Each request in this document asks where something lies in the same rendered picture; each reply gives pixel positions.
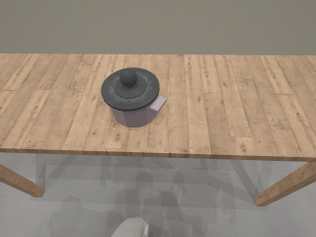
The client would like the lid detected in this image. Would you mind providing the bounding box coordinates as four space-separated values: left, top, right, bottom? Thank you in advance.
101 67 160 112

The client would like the knob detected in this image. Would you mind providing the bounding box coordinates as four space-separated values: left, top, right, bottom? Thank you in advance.
119 69 137 87

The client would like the pot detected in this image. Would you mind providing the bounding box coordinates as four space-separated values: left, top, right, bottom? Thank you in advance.
101 85 167 127

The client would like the left robot thigh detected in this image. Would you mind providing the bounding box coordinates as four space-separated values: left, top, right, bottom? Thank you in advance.
111 217 149 237

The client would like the table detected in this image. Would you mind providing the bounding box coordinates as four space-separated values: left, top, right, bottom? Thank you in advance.
0 53 316 206

